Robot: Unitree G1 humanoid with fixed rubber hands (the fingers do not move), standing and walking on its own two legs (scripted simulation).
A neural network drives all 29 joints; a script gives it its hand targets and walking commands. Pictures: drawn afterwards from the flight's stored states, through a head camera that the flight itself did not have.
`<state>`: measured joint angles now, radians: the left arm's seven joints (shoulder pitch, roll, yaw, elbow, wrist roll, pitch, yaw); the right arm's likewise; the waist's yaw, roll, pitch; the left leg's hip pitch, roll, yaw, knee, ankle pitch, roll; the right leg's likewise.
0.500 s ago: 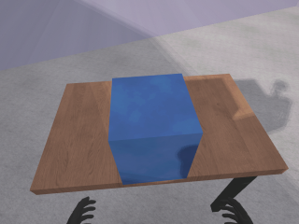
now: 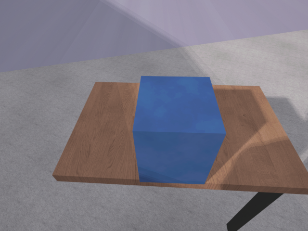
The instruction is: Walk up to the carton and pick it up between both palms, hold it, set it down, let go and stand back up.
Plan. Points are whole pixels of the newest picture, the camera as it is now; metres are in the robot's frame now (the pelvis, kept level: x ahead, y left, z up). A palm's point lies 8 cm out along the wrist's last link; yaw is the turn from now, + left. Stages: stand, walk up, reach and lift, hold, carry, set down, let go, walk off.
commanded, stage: stand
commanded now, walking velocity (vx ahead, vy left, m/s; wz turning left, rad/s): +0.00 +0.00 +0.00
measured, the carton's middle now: (173, 131) +0.40 -0.03 +0.04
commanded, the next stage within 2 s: none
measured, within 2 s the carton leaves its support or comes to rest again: neither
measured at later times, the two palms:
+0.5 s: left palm out of the picture -0.05 +0.21 -0.14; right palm out of the picture -0.02 -0.22 -0.14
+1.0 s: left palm out of the picture -0.05 +0.20 -0.14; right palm out of the picture -0.03 -0.21 -0.14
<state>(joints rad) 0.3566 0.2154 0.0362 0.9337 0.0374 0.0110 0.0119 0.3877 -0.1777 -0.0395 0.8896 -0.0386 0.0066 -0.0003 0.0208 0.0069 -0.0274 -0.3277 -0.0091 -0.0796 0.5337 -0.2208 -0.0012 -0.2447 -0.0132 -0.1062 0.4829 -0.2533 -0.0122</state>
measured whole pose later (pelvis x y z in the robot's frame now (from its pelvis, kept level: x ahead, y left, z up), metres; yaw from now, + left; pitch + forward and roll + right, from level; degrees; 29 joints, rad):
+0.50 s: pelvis +0.00 -0.01 +0.00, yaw +1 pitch +0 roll -1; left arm 0.38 0.14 0.03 1.12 0.03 -0.01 0.03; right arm 0.38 -0.13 -0.03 1.05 -0.03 -0.01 -0.02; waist 0.01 0.00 -0.04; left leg -0.30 -0.02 -0.10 0.47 -0.18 -0.01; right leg -0.22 -0.01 -0.11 0.44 -0.23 -0.02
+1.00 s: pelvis +0.00 -0.01 +0.00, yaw +2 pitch +0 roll -1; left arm 0.35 0.12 0.04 1.14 0.02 0.00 0.04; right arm 0.37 -0.10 -0.02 1.11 -0.03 0.00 -0.03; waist 0.00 0.01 0.00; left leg -0.29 -0.01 -0.12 0.48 -0.19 -0.03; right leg -0.20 -0.01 -0.12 0.45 -0.25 -0.02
